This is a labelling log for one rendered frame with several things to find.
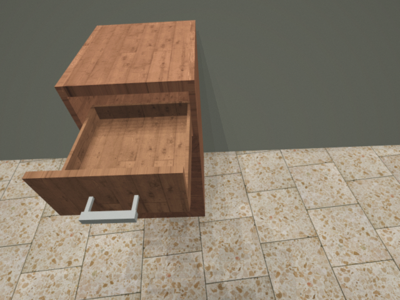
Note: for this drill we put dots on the cabinet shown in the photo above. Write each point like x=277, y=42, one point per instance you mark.
x=149, y=62

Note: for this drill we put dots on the drawer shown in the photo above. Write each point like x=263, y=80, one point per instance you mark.
x=124, y=150

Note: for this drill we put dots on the handle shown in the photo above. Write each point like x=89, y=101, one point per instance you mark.
x=103, y=217

